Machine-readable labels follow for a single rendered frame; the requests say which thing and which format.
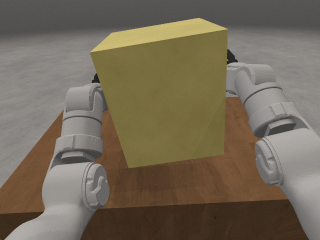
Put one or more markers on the right robot forearm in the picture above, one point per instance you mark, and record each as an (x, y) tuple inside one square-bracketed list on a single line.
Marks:
[(267, 107)]

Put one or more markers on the left robot hand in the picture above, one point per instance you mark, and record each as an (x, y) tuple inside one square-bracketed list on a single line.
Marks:
[(96, 79)]

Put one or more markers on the left robot forearm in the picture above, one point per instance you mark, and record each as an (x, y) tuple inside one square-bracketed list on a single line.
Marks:
[(80, 140)]

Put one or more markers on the robot left upper arm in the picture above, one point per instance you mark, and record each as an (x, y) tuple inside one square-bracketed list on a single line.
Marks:
[(71, 195)]

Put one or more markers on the pedestal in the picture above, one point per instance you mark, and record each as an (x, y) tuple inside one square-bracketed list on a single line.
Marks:
[(220, 197)]

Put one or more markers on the robot right upper arm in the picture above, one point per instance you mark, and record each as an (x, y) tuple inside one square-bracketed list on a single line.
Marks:
[(291, 161)]

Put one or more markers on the carton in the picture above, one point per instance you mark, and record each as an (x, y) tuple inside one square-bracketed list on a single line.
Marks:
[(165, 88)]

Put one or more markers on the right robot hand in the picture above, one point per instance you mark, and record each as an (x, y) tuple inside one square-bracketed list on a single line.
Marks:
[(231, 58)]

